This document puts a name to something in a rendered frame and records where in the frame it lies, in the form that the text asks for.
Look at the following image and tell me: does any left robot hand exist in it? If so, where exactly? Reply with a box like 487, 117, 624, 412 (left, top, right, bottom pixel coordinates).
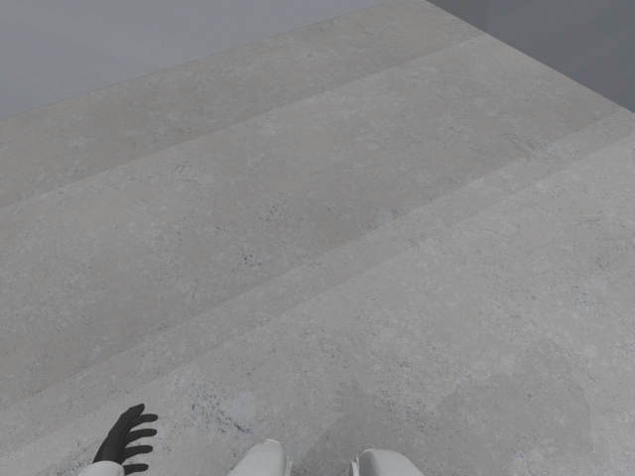
92, 404, 158, 476

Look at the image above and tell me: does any robot left thigh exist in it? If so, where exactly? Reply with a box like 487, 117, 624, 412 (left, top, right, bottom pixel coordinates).
225, 443, 293, 476

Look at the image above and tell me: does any robot left shin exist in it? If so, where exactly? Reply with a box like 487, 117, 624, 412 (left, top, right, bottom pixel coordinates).
263, 439, 282, 448

